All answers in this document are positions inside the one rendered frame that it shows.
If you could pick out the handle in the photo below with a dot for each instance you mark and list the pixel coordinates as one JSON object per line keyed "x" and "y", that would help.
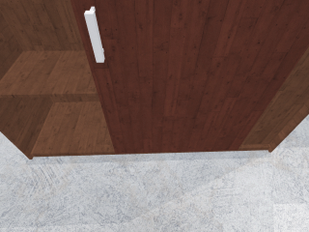
{"x": 92, "y": 25}

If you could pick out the wardrobe door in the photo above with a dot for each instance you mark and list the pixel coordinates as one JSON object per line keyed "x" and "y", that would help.
{"x": 190, "y": 75}
{"x": 290, "y": 98}

